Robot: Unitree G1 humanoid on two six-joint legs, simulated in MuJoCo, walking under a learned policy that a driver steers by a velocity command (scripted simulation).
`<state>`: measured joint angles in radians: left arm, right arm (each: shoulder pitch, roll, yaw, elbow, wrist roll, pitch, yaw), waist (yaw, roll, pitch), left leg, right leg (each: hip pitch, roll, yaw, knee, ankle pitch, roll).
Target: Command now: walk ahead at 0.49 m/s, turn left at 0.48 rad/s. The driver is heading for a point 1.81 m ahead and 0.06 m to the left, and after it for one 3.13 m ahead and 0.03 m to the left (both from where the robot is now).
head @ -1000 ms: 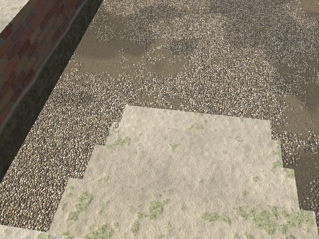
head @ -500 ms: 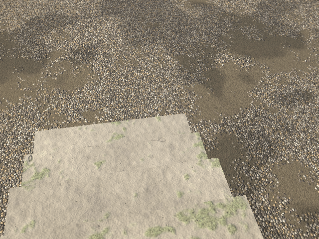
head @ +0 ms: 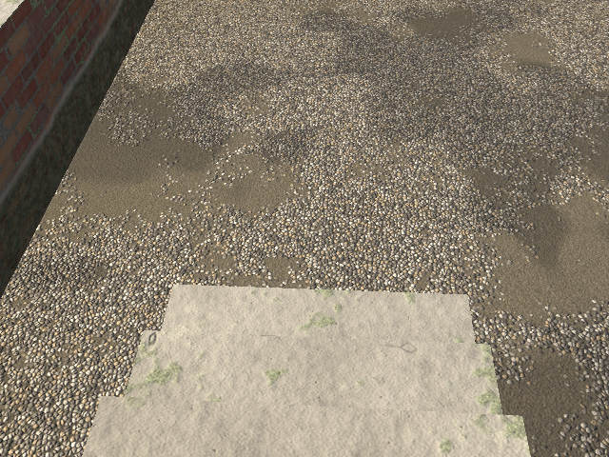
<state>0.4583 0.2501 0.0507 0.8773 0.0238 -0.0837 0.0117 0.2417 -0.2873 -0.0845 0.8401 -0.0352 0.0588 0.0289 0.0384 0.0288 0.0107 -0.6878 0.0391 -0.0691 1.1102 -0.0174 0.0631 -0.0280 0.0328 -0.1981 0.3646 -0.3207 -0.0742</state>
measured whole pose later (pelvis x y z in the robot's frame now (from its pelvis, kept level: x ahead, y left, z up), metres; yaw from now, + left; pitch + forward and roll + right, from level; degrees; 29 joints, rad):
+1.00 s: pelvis +0.53 +0.02 -0.33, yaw -1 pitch -1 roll +5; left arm 0.04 0.25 0.07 0.88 0.03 -0.03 -0.05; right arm 0.49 -0.21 -0.04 1.05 -0.04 -0.06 -0.05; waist -0.12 -0.05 0.05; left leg -0.11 0.14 0.22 1.37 -0.83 -0.01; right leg -0.36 -0.06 -0.01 0.38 0.31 -0.08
